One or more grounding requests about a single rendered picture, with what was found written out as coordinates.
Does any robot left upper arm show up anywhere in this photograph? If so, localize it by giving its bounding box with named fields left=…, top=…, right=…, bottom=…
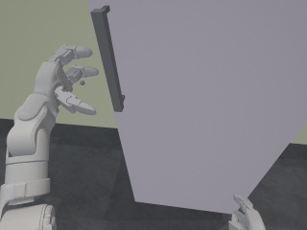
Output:
left=0, top=203, right=57, bottom=230

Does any handle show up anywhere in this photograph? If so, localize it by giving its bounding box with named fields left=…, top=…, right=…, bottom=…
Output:
left=90, top=5, right=126, bottom=112

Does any left robot hand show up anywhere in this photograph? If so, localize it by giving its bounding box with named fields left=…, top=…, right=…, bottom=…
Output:
left=33, top=43, right=99, bottom=115

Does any fridge door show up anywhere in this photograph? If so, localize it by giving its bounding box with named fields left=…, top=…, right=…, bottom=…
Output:
left=86, top=0, right=307, bottom=215

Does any robot left forearm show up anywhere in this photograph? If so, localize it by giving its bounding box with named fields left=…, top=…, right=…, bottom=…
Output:
left=0, top=93, right=59, bottom=222

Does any right robot hand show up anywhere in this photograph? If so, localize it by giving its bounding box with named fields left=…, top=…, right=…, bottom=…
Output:
left=228, top=194, right=266, bottom=230

